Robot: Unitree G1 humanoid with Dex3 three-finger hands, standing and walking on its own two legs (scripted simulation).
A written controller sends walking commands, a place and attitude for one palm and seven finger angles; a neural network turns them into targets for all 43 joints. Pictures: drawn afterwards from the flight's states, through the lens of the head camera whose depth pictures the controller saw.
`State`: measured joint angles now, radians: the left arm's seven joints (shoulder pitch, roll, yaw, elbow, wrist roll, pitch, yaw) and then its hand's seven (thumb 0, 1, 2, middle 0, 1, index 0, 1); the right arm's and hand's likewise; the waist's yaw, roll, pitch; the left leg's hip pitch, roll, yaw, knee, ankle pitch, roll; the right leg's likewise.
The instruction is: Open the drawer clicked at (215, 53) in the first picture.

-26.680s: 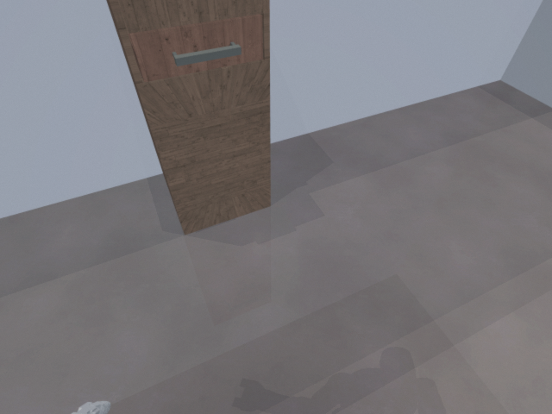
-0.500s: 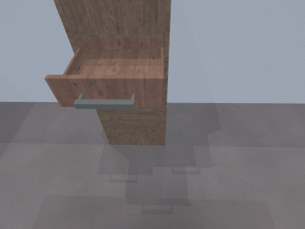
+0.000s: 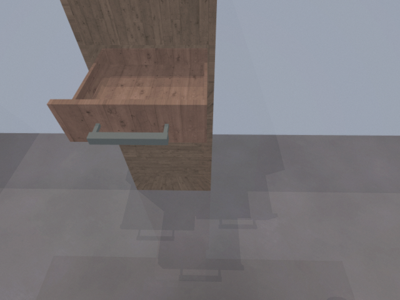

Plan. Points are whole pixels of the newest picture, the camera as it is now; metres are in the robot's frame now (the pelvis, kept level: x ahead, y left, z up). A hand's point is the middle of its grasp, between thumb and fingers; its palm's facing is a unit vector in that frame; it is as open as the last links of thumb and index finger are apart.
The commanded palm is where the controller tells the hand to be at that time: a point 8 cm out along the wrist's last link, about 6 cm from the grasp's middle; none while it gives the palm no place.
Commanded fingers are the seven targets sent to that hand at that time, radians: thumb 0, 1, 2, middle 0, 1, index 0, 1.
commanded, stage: look to check the result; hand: left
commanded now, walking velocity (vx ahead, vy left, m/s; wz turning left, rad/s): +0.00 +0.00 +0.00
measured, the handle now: (130, 132) +0.49 +0.21 +0.04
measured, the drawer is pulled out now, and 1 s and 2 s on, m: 0.29 0.29 0.29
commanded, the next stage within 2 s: stand and wait in 0.44 s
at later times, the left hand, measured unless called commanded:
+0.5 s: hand out of the picture +0.05 +0.20 -0.16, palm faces +0.02 -0.96 -0.26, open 7.3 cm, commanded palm none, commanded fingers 0.00 0.90 0.90 -0.20 -0.30 -0.20 -0.30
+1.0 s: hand out of the picture +0.09 +0.22 -0.15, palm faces -0.01 -0.95 -0.32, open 7.3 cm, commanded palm none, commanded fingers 0.00 0.90 0.90 -0.20 -0.30 -0.20 -0.30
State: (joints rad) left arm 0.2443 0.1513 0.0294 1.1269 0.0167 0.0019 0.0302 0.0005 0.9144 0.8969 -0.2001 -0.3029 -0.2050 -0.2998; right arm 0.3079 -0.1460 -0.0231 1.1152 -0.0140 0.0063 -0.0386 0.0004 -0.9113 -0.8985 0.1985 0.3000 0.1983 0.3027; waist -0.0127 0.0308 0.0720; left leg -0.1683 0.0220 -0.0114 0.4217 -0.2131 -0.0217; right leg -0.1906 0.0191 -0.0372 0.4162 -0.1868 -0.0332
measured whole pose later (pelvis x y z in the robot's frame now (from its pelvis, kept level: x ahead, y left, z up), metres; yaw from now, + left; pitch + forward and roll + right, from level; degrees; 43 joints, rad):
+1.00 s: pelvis +0.02 -0.01 +0.01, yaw -1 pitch -2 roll +0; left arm 0.13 0.27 0.03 1.13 0.02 -0.02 0.02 0.00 0.91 0.90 -0.20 -0.30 -0.21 -0.30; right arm 0.16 -0.28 -0.02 1.11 -0.01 0.00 -0.02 0.00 -0.91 -0.90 0.20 0.30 0.20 0.30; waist -0.01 0.03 0.07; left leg -0.09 0.04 0.00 0.32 -0.20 -0.03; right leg -0.12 0.03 -0.03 0.33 -0.17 -0.04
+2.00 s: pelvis +0.04 +0.00 +0.01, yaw -1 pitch -1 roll +0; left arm 0.09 0.32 0.02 1.12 0.02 -0.02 0.01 0.00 0.91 0.90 -0.20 -0.30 -0.21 -0.30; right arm 0.12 -0.32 -0.01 1.11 -0.01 0.00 -0.02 0.00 -0.91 -0.90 0.20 0.30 0.20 0.30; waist -0.01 0.02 0.07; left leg -0.07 0.03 0.00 0.28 -0.19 -0.03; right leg -0.10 0.03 -0.02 0.30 -0.17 -0.03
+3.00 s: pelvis +0.13 +0.00 -0.01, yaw +2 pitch -1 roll +1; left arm 0.25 0.14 0.04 1.09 0.02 0.01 0.05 0.00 0.91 0.90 -0.20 -0.30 -0.21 -0.30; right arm 0.21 -0.15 -0.04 1.09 0.00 0.00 -0.06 0.00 -0.91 -0.90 0.20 0.30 0.20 0.30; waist 0.00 -0.02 0.09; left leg -0.21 0.05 0.07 0.53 -0.30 -0.03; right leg -0.08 -0.01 -0.12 0.49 -0.40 -0.03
